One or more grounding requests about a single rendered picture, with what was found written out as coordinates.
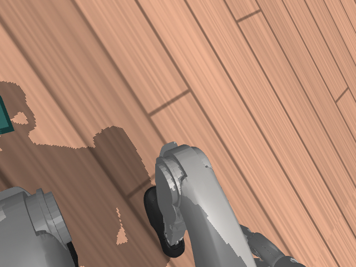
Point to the left robot foot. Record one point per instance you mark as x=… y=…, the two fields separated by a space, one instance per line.
x=73 y=253

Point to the right robot foot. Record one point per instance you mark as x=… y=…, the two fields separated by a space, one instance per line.
x=156 y=220

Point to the right robot arm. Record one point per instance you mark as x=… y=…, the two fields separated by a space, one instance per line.
x=288 y=261

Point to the carton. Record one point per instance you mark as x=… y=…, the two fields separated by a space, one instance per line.
x=5 y=122

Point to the right robot hand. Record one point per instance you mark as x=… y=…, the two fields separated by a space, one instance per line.
x=263 y=248

